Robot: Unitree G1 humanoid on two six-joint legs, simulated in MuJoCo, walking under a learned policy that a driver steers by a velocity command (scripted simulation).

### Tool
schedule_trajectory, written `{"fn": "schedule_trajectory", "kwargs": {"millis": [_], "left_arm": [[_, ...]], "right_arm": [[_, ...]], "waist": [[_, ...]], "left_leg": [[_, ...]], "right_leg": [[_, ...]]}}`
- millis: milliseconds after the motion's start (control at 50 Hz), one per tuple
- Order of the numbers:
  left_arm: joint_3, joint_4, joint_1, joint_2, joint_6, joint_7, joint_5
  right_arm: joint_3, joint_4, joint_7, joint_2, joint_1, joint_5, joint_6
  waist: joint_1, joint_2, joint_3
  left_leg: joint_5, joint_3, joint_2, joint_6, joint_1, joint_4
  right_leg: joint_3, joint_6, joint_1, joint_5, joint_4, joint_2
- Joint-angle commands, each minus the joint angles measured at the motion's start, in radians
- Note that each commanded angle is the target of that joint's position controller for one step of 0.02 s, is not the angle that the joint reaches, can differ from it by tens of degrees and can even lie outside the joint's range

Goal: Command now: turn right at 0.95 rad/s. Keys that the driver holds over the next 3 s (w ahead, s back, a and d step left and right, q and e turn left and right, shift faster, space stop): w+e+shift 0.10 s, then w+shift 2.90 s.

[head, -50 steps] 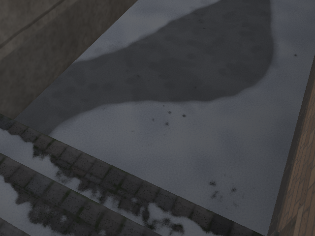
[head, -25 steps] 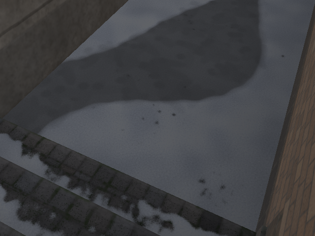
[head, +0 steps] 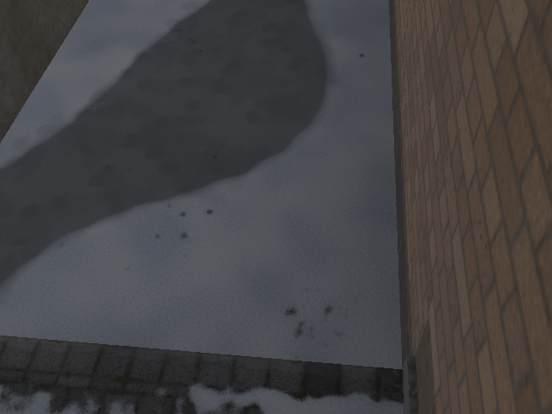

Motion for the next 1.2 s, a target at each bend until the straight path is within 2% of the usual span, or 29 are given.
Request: {"fn": "schedule_trajectory", "kwargs": {"millis": [20, 40, 60, 80, 120, 140, 160, 180, 200, 220, 240, 260, 300, 360, 400, 460, 500, 520, 540, 560, 580, 620, 660, 720, 780, 840, 880, 980, 1200], "left_arm": [[0.033, -0.165, -0.237, 0.192, 0.009, 0.031, 0.017], [0.032, -0.166, -0.232, 0.201, 0.007, 0.041, 0.031], [0.029, -0.178, -0.24, 0.205, 0.01, 0.053, 0.062], [0.028, -0.177, -0.238, 0.213, 0.002, 0.058, 0.065], [0.029, -0.196, -0.256, 0.195, -0.04, 0.048, 0.048], [0.037, -0.17, -0.18, 0.202, -0.047, 0.031, 0.001], [0.04, -0.171, -0.183, 0.205, -0.034, 0.005, -0.006], [0.0, -0.181, -0.071, 0.063, -0.027, -0.011, -0.003], [-0.033, -0.214, -0.143, 0.004, -0.03, -0.002, 0.028], [-0.007, -0.211, -0.174, 0.084, -0.032, 0.026, 0.02], [-0.002, -0.205, -0.18, 0.117, -0.014, 0.052, 0.011], [0.008, -0.218, -0.251, 0.176, 0.01, 0.074, 0.014], [-0.004, -0.242, -0.283, 0.173, 0.034, 0.073, 0.038], [-0.03, -0.249, -0.265, 0.129, 0.059, 0.046, 0.033], [-0.046, -0.247, -0.259, 0.093, 0.074, 0.019, 0.032], [-0.049, -0.216, -0.207, 0.066, 0.074, -0.015, 0.011], [-0.034, -0.189, -0.158, 0.086, 0.068, -0.028, -0.003], [-0.034, -0.19, -0.15, 0.075, 0.064, -0.028, -0.017], [-0.016, -0.228, -0.224, 0.153, 0.048, -0.017, -0.031], [0.017, -0.239, -0.31, 0.225, 0.036, -0.008, -0.006], [0.011, -0.246, -0.382, 0.199, 0.025, 0.0, -0.011], [-0.016, -0.254, -0.435, 0.119, 0.011, 0.007, -0.026], [-0.035, -0.227, -0.381, 0.088, 0.011, 0.004, -0.032], [-0.026, -0.186, -0.265, 0.126, 0.027, 0.013, -0.015], [-0.042, -0.169, -0.245, 0.082, 0.026, 0.001, -0.013], [-0.043, -0.164, -0.237, 0.082, 0.02, -0.015, -0.016], [-0.036, -0.164, -0.214, 0.092, 0.027, -0.008, -0.006], [-0.039, -0.17, -0.219, 0.066, 0.027, -0.002, -0.011], [-0.034, -0.143, -0.176, 0.062, 0.026, 0.006, -0.011]], "right_arm": [[-0.09, -0.09, -0.009, -0.152, 0.099, -0.017, -0.002], [-0.077, -0.086, -0.002, -0.116, 0.11, -0.008, -0.003], [-0.072, -0.064, 0.007, -0.104, 0.174, -0.029, -0.007], [-0.074, -0.08, 0.011, -0.108, 0.168, -0.025, -0.001], [-0.072, -0.102, 0.0, -0.13, 0.173, 0.016, 0.011], [-0.068, -0.108, -0.009, -0.135, 0.133, 0.044, 0.018], [-0.07, -0.104, -0.014, -0.158, 0.154, 0.06, 0.015], [-0.093, -0.11, -0.031, -0.267, 0.14, 0.086, -0.004], [-0.11, -0.102, -0.026, -0.288, 0.174, 0.045, -0.035], [-0.102, -0.111, -0.002, -0.25, 0.169, -0.022, -0.063], [-0.094, -0.126, 0.013, -0.227, 0.1, -0.042, -0.057], [-0.066, -0.157, 0.025, -0.148, 0.002, -0.03, -0.048], [-0.07, -0.166, 0.005, -0.165, -0.08, -0.011, -0.039], [-0.072, -0.139, -0.016, -0.178, -0.068, -0.004, -0.041], [-0.071, -0.127, -0.008, -0.168, -0.095, -0.01, -0.047], [-0.07, -0.11, 0.025, -0.173, -0.113, 0.02, -0.031], [-0.071, -0.072, 0.066, -0.185, -0.123, 0.044, -0.008], [-0.052, -0.058, 0.095, -0.116, -0.109, 0.056, 0.002], [-0.058, -0.033, 0.095, -0.085, 0.06, 0.049, 0.007], [-0.085, -0.067, 0.068, -0.173, 0.033, 0.009, 0.002], [-0.088, -0.086, 0.06, -0.162, -0.046, -0.023, 0.0], [-0.082, -0.082, 0.055, -0.121, 0.002, -0.015, 0.004], [-0.053, -0.087, 0.07, -0.06, 0.029, 0.004, 0.006], [-0.04, -0.123, 0.096, -0.077, -0.017, 0.01, -0.003], [-0.033, -0.151, 0.099, -0.087, -0.092, 0.016, -0.014], [-0.029, -0.137, 0.095, -0.088, -0.051, 0.009, -0.007], [-0.019, -0.121, 0.095, -0.071, -0.006, 0.001, -0.01], [-0.01, -0.124, 0.101, -0.051, -0.027, 0.0, -0.014], [-0.026, -0.092, 0.112, -0.052, -0.017, 0.0, -0.01]], "waist": [[-0.182, -0.162, -0.127], [-0.17, -0.161, -0.114], [-0.149, -0.19, -0.12], [-0.147, -0.201, -0.118], [-0.127, -0.197, -0.127], [-0.092, -0.179, -0.104], [-0.093, -0.153, -0.119], [-0.014, 0.042, -0.245], [-0.074, 0.159, -0.197], [-0.106, -0.008, -0.26], [-0.106, 0.017, -0.226], [-0.12, -0.019, -0.177], [-0.105, -0.014, -0.159], [-0.112, -0.001, -0.148], [-0.107, 0.007, -0.154], [-0.096, 0.043, -0.147], [-0.055, 0.044, -0.142], [-0.048, 0.046, -0.166], [-0.161, -0.066, -0.189], [-0.182, -0.149, -0.101], [-0.173, -0.123, -0.072], [-0.196, -0.116, -0.065], [-0.178, -0.068, -0.042], [-0.109, -0.047, -0.019], [-0.078, -0.034, -0.064], [-0.095, -0.037, -0.076], [-0.1, -0.023, -0.061], [-0.104, -0.021, -0.074], [-0.104, -0.02, -0.1]], "left_leg": [[0.164, 0.093, 0.017, 0.022, 0.294, -0.224], [0.2, 0.126, 0.007, 0.031, 0.345, -0.383], [0.356, 0.156, -0.03, 0.053, 0.417, -0.26], [0.311, 0.144, -0.031, 0.055, 0.405, -0.307], [0.221, 0.132, -0.04, 0.037, 0.341, -0.5], [0.136, 0.168, -0.061, 0.034, 0.298, -0.758], [0.454, 0.166, -0.052, 0.092, 0.39, -0.857], [1.065, -0.136, 0.196, 0.365, 0.587, -0.911], [1.424, -0.29, 0.392, 0.6, 0.735, -0.949], [1.488, -0.321, 0.458, 0.624, 0.761, -0.923], [1.242, -0.324, 0.422, 0.589, 0.657, -0.946], [1.14, -0.201, 0.349, 0.515, 0.548, -0.963], [1.079, -0.097, 0.298, 0.44, 0.464, -1.002], [0.927, -0.003, 0.242, 0.375, 0.513, -1.037], [0.847, 0.036, 0.221, 0.328, 0.512, -1.032], [0.662, 0.013, 0.234, 0.3, 0.474, -1.004], [0.427, -0.025, 0.244, 0.277, 0.415, -0.991], [0.296, -0.038, 0.243, 0.207, 0.386, -0.992], [0.058, 0.047, 0.165, 0.122, 0.393, -0.961], [0.081, 0.187, 0.063, 0.077, 0.506, -0.854], [0.193, 0.2, 0.049, 0.082, 0.595, -0.768], [0.236, 0.199, 0.051, 0.101, 0.638, -0.759], [0.234, 0.167, 0.071, 0.126, 0.633, -0.804], [0.076, 0.095, 0.084, 0.18, 0.504, -0.952], [0.082, 0.039, 0.136, 0.185, 0.438, -1.041], [0.087, 0.04, 0.14, 0.174, 0.48, -1.035], [0.035, 0.041, 0.122, 0.169, 0.511, -1.036], [0.106, 0.038, 0.129, 0.165, 0.546, -1.022], [0.356, 0.057, 0.122, 0.17, 0.607, -0.953]], "right_leg": [[0.23, -0.193, -0.172, 0.773, -0.285, -0.182], [0.225, -0.168, -0.173, 0.697, -0.266, -0.154], [0.234, -0.173, -0.197, 0.788, -0.176, -0.161], [0.257, -0.169, -0.169, 0.849, -0.151, -0.177], [0.309, -0.133, -0.022, 0.946, -0.069, -0.186], [0.348, -0.166, 0.061, 0.893, -0.092, -0.174], [0.344, -0.162, 0.053, 0.841, -0.038, -0.141], [0.266, -0.032, -0.067, 0.471, 0.133, -0.057], [0.095, 0.109, -0.392, -0.227, 0.42, 0.06], [0.059, 0.207, -0.503, -0.335, 0.7, 0.027], [0.059, 0.245, -0.532, -0.246, 0.831, -0.007], [0.065, 0.263, -0.485, -0.126, 0.868, -0.018], [0.042, 0.239, -0.375, -0.029, 0.817, -0.027], [-0.005, 0.219, -0.265, -0.018, 0.505, -0.066], [-0.029, 0.216, -0.142, -0.05, 0.246, -0.095], [-0.058, 0.185, 0.038, -0.068, -0.041, -0.08], [-0.057, 0.115, 0.19, 0.207, -0.305, -0.07], [-0.025, 0.077, 0.275, 0.295, -0.348, -0.094], [0.066, -0.046, 0.284, 0.501, -0.357, -0.158], [0.142, -0.145, -0.058, 0.187, -0.4, -0.187], [0.158, -0.132, -0.198, 0.047, -0.45, -0.177], [0.193, -0.096, -0.262, -0.064, -0.47, -0.178], [0.193, -0.057, -0.282, -0.169, -0.469, -0.159], [0.086, -0.016, -0.183, -0.18, -0.412, -0.091], [0.046, 0.01, -0.035, -0.03, -0.356, -0.088], [0.037, 0.017, -0.03, 0.034, -0.352, -0.082], [0.021, 0.016, -0.069, 0.038, -0.357, -0.068], [0.02, 0.022, -0.076, 0.104, -0.345, -0.077], [0.007, 0.032, -0.086, 0.169, -0.319, -0.083]]}}
Next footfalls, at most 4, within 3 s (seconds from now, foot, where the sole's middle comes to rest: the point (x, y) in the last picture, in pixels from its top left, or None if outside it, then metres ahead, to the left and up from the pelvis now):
0.14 left None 0.04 0.16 -0.74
0.52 right None -0.07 -0.03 -0.74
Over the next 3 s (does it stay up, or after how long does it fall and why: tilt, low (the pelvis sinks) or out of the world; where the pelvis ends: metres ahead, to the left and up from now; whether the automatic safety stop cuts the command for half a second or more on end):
stays up -0.05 0.09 0.03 its command is cut before an obstacle from the start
